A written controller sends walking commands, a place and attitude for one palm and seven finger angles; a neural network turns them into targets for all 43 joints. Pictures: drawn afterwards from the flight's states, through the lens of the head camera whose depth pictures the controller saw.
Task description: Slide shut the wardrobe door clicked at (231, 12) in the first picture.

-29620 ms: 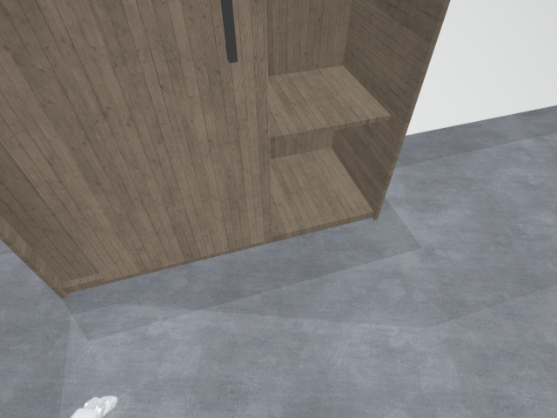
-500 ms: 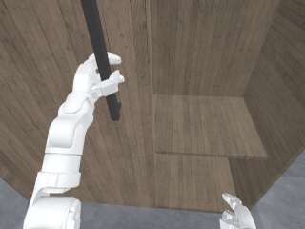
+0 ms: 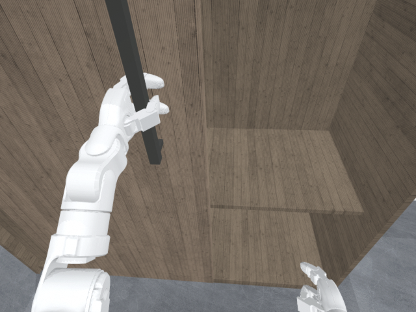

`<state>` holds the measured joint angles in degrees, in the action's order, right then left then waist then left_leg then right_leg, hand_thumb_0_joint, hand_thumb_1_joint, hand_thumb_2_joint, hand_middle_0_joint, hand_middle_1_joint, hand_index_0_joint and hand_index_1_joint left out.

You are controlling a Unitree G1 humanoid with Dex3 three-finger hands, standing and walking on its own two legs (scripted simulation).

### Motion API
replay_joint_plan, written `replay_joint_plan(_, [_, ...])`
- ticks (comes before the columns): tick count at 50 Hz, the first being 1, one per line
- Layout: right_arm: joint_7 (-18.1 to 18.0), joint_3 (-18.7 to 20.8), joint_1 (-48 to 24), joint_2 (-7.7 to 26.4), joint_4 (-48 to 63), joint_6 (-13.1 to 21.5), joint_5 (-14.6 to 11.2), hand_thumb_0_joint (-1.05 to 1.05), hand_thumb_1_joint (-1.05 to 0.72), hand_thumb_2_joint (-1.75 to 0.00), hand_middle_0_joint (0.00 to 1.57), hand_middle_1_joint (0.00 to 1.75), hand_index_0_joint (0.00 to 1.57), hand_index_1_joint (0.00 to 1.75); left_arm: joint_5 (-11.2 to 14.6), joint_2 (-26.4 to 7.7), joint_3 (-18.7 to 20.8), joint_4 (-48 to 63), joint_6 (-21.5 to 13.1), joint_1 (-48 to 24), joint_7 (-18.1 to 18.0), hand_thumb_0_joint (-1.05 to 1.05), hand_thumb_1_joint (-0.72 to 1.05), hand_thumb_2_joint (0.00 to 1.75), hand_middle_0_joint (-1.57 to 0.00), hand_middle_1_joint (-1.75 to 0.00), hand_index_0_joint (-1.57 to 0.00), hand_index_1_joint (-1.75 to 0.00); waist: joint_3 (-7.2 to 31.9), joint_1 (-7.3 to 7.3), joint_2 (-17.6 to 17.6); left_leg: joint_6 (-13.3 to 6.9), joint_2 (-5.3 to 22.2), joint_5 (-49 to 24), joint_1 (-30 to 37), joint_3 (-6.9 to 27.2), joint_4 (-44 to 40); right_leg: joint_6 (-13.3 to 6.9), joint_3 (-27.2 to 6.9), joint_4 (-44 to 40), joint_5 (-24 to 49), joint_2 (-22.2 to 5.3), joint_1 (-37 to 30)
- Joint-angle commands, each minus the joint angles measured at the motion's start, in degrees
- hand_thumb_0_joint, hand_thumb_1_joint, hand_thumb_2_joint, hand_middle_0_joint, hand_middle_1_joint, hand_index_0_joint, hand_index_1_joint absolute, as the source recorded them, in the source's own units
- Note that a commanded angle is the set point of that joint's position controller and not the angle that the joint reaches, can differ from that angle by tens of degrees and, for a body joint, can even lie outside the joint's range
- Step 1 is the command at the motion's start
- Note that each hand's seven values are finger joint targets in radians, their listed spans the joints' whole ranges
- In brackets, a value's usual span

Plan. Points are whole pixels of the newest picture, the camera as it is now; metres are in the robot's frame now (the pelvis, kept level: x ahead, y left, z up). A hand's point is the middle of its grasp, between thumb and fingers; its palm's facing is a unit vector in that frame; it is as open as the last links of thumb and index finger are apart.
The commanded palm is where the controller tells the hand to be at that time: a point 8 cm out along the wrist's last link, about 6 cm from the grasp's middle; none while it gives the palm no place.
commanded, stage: grip the handle and tug to test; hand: left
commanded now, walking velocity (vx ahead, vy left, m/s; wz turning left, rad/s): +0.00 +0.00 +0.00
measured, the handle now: (143, 89) +0.41 +0.15 +0.26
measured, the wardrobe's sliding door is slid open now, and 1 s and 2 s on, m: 0.51 0.50 0.47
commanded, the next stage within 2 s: tug the door sideways, standing still in 0.22 s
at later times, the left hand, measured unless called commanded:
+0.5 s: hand (154, 115) +0.37 +0.12 +0.24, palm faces +0.01 -1.00 -0.01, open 5.5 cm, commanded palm +0.35 +0.15 +0.24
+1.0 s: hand (157, 116) +0.37 +0.12 +0.23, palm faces +0.07 -1.00 -0.06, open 5.6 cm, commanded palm +0.35 +0.10 +0.24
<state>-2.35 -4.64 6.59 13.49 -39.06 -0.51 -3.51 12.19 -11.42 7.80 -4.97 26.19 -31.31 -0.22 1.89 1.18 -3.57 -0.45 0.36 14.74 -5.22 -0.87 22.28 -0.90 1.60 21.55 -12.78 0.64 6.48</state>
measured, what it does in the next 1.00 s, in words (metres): stands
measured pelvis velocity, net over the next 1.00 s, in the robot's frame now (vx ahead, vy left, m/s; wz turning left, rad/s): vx -0.01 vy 0.02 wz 0.07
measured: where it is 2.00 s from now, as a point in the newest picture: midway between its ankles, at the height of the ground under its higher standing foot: outside the picture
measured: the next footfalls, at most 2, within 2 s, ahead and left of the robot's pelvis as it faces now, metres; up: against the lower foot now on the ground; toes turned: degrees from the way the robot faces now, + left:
none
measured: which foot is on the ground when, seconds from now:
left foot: down 0.00-1.00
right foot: down 0.00-1.00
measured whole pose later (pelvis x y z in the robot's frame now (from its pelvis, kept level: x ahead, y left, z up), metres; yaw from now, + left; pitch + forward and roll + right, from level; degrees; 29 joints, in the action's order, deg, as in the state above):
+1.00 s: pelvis -0.01 +0.02 -0.01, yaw +4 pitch -3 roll -1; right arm 1.5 -3.8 6.3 11.3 -40.5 -1.4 -2.8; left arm 7.1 -4.3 -2.9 -7.7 24.6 -38.7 -8.6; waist -0.8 4.5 -2.5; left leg -1.8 -2.4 16.1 -8.5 2.2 27.5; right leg 0.4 4.7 25.8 -15.0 -2.2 7.9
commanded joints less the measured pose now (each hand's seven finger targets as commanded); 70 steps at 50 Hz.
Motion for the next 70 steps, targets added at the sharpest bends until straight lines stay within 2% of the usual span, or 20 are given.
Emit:
replay_joint_plan(1, [-0.27, 2.31, -11.02, 5.88, 10.98, 2.94, 0.12, 0.0, -0.9, -0.9, 0.2, 0.3, 0.2, 0.3, 0.36, -9.42, 4.41, 16.5, -4.06, -18.19, 0.34, 0.0, 0.9, 0.9, -0.45, -1.4, -0.45, -1.4, 17.0, 1.71, 5.02, -1.68, -0.62, -19.66, 2.97, 0.4, -0.95, -0.88, -0.32, -0.51, 20.86, -0.46, -7.78])
replay_joint_plan(7, [0.73, 2.51, -11.73, 6.08, 12.73, 2.26, 0.11, 0.0, -0.9, -0.9, 0.2, 0.3, 0.2, 0.3, 0.67, -9.1, 4.35, 23.14, -3.26, -10.12, 1.34, 0.0, 0.9, 0.9, -0.45, -1.4, -0.45, -1.4, 17.27, 2.44, 5.09, -1.7, -0.45, -23.68, 2.67, -0.16, -0.07, -0.83, -0.25, 0.89, 26.53, -0.55, -9.06])
replay_joint_plan(8, [0.9, 2.56, -11.75, 6.13, 12.8, 2.09, 0.0, 0.0, -0.9, -0.9, 0.2, 0.3, 0.2, 0.3, 0.62, -10.68, 5.77, 24.47, -2.92, -9.15, 1.16, 0.0, 0.9, 0.9, -0.45, -1.4, -0.45, -1.4, 17.34, 2.69, 4.69, -1.52, -0.35, -24.04, 2.43, -0.11, -0.04, -0.94, -0.2, 1.17, 26.83, -0.53, -9.42])
replay_joint_plan(9, [1.13, 2.59, -12.08, 6.18, 13.03, 1.9, -0.01, 0.0, -0.9, -0.9, 0.2, 0.3, 0.2, 0.3, 0.37, -9.78, 4.56, 25.64, -2.74, -7.64, 1.22, 0.0, 0.9, 0.9, -0.45, -1.4, -0.45, -1.4, 16.82, 2.96, 3.42, -1.39, -0.38, -24.94, 2.47, -0.11, 0.15, -1.09, -0.1, 1.55, 26.94, -0.46, -8.99])
replay_joint_plan(16, [1.69, 2.84, -11.85, 6.37, 13.7, 1.22, 0.09, 0.0, -0.9, -0.9, 0.2, 0.3, 0.2, 0.3, 0.53, -7.96, 2.73, 31.06, 0.21, -5.12, 1.02, 0.0, 0.9, 0.9, -0.45, -1.4, -0.45, -1.4, 17.94, 2.29, 3.97, -1.41, -0.24, -30.21, 3.67, -0.01, 2.06, -0.89, 0.25, 3.13, 32.27, -0.39, -8.67])
replay_joint_plan(17, [1.43, 2.69, -11.89, 6.45, 12.88, 0.94, -0.01, 0.0, -0.9, -0.9, 0.2, 0.3, 0.2, 0.3, 0.54, -8.9, 3.4, 28.99, 0.94, -8.15, 0.8, 0.0, 0.9, 0.9, -0.45, -1.4, -0.45, -1.4, 16.82, 1.78, 4.63, -1.34, -0.39, -29.09, 3.17, -0.07, 2.03, -0.85, 0.24, 2.81, 31.61, -0.31, -8.08])
replay_joint_plan(20, [1.17, 2.82, -11.8, 6.22, 11.64, 1.35, 0.03, 0.0, -0.9, -0.9, 0.2, 0.3, 0.2, 0.3, 0.33, -2.75, -3.23, 27.02, 2.05, -17.6, -0.01, 0.0, 0.9, 0.9, -0.45, -1.4, -0.45, -1.4, 14.69, -0.44, 3.11, -1.28, -0.27, -28.78, 4.71, 0.48, 2.6, -0.79, 0.46, 2.3, 29.59, -0.22, -4.82])
replay_joint_plan(22, [0.99, 2.98, -11.3, 6.2, 10.74, 1.74, 0.04, 0.0, -0.9, -0.9, 0.2, 0.3, 0.2, 0.3, -0.12, -0.91, -5.51, 25.67, 2.41, -21.88, -0.86, 0.0, 0.9, 0.9, -0.45, -1.4, -0.45, -1.4, 15.15, -1.25, 3.38, -1.31, -0.36, -29.09, 5.97, 0.91, 3.21, -0.75, 0.55, 2.28, 29.47, -0.13, -3.62])
replay_joint_plan(30, [1.81, 3.01, -11.0, 5.34, 9.78, 0.95, 0.5, 0.0, -0.9, -0.9, 0.2, 0.3, 0.2, 0.3, -2.23, 5.48, -13.5, 23.04, 0.46, -28.38, -2.17, 0.0, 0.9, 0.9, -0.45, -1.4, -0.45, -1.4, 17.66, -2.31, 1.73, -0.88, -0.65, -28.52, 8.23, 2.64, 4.02, -1.3, 1.04, 3.45, 27.05, -0.34, -1.92])
replay_joint_plan(37, [2.16, 2.68, -11.38, 4.55, 9.18, 0.73, 0.53, 0.0, -0.9, -0.9, 0.2, 0.3, 0.2, 0.3, -2.19, 10.43, -18.28, 17.85, -2.39, -35.17, -1.81, 0.0, 0.9, 0.9, -0.45, -1.4, -0.45, -1.4, 15.2, -3.45, 2.77, -0.64, -0.28, -22.45, 7.97, 4.22, 3.15, -1.5, 1.55, 3.11, 20.31, -0.23, 1.1])
replay_joint_plan(40, [2.52, 2.7, -10.95, 4.23, 8.9, 1.0, 0.55, 0.0, -0.9, -0.9, 0.2, 0.3, 0.2, 0.3, -2.41, 12.45, -20.23, 16.34, -3.96, -38.06, -2.19, 0.0, 0.9, 0.9, -0.45, -1.4, -0.45, -1.4, 15.05, -3.66, 0.44, -0.2, -0.15, -20.13, 8.42, 5.1, 2.58, -1.69, 1.62, 2.98, 16.63, -0.18, 2.53])
replay_joint_plan(43, [2.91, 2.84, -10.43, 3.95, 8.36, 1.53, 0.5, 0.0, -0.9, -0.9, 0.2, 0.3, 0.2, 0.3, -2.81, 14.84, -22.41, 13.95, -5.09, -40.27, -2.81, 0.0, 0.9, 0.9, -0.45, -1.4, -0.45, -1.4, 14.78, -4.12, 1.0, 0.15, -0.01, -18.38, 8.51, 5.76, 2.39, -1.69, 1.92, 3.18, 14.86, -0.03, 3.7])
replay_joint_plan(50, [3.45, 3.48, -8.55, 4.03, 7.16, 2.6, 0.56, 0.0, -0.9, -0.9, 0.2, 0.3, 0.2, 0.3, -3.52, 15.13, -22.86, 11.62, -8.11, -44.62, -4.03, 0.0, 0.9, 0.9, -0.45, -1.4, -0.45, -1.4, 17.54, -4.17, -0.18, 1.7, 0.15, -17.89, 9.73, 6.66, 1.86, -1.78, 2.49, 3.52, 13.11, 0.15, 4.36])
replay_joint_plan(54, [3.5, 3.55, -8.04, 4.05, 6.18, 3.31, 0.47, 0.0, -0.9, -0.9, 0.2, 0.3, 0.2, 0.3, -3.21, 15.73, -22.62, 7.32, -8.74, -44.38, -4.45, 0.0, 0.9, 0.9, -0.45, -1.4, -0.45, -1.4, 15.31, -4.09, 2.33, 1.58, 0.1, -14.71, 7.76, 6.76, 1.17, -1.62, 2.56, 3.13, 11.29, 0.32, 4.89])
replay_joint_plan(58, [3.7, 3.78, -7.35, 3.88, 5.69, 4.49, 0.39, 0.0, -0.9, -0.9, 0.2, 0.3, 0.2, 0.3, -3.56, 16.39, -23.02, 7.63, -10.12, -47.79, -5.02, 0.0, 0.9, 0.9, -0.45, -1.4, -0.45, -1.4, 15.89, -4.35, -0.15, 2.26, 0.07, -14.37, 8.59, 6.91, 0.93, -1.66, 2.5, 3.3, 10.87, 0.36, 5.91])
replay_joint_plan(66, [3.79, 3.95, -6.29, 3.78, 4.76, 5.89, 0.28, 0.0, -0.9, -0.9, 0.2, 0.3, 0.2, 0.3, -3.56, 17.48, -23.32, 3.88, -12.05, -49.1, -5.98, 0.0, 0.9, 0.9, -0.45, -1.4, -0.45, -1.4, 15.0, -4.54, 1.63, 1.75, -0.06, -9.69, 6.5, 6.77, 0.27, -1.49, 2.35, 2.85, 8.56, 0.49, 6.24])
replay_joint_plan(67, [3.48, 4.06, -6.06, 4.05, 4.83, 6.08, 0.42, 0.0, -0.9, -0.9, 0.2, 0.3, 0.2, 0.3, -3.39, 13.02, -19.43, 5.25, -12.35, -49.93, -6.16, 0.0, 0.9, 0.9, -0.45, -1.4, -0.45, -1.4, 17.06, -3.85, 2.7, 1.68, -0.32, -10.66, 6.76, 6.34, 0.27, -1.58, 2.15, 2.34, 8.97, 0.51, 4.77])
replay_joint_plan(68, [1.45, 4.67, -3.59, 5.89, 7.37, 5.44, 1.33, 0.0, -0.9, -0.9, 0.2, 0.3, 0.2, 0.3, -6.53, -16.45, 1.32, 10.38, -23.22, -47.36, -7.93, 0.0, 0.9, 0.9, -0.45, -1.4, -0.45, -1.4, 9.64, -0.67, 1.48, -2.26, 4.38, -1.27, -3.91, 4.7, -0.86, -0.1, -2.77, 2.24, 1.86, -2.68, 5.46])
replay_joint_plan(69, [0.7, 4.28, -3.59, 5.1, 5.3, 4.67, 2.15, 0.0, -0.9, -0.9, 0.2, 0.3, 0.2, 0.3, -7.86, -13.58, -0.71, 5.86, -27.42, -41.89, -7.7, 0.0, 0.9, 0.9, -0.45, -1.4, -0.45, -1.4, 6.9, -0.85, 2.44, -2.33, 3.99, 6.74, -7.09, 5.45, -2.37, -0.13, -2.71, 1.55, -3.56, -2.81, 5.91])
replay_joint_plan(70, [0.47, 4.45, -4.34, 4.05, 5.24, 4.64, 2.36, 0.0, -0.9, -0.9, 0.2, 0.3, 0.2, 0.3, -8.18, -7.55, -4.7, 4.67, -29.33, -39.62, -7.04, 0.0, 0.9, 0.9, -0.45, -1.4, -0.45, -1.4, 7.02, -0.87, 4.98, -2.51, 4.62, 8.19, -5.09, 5.79, -2.56, 0.2, -2.25, 1.49, -4.67, -2.31, 7.27])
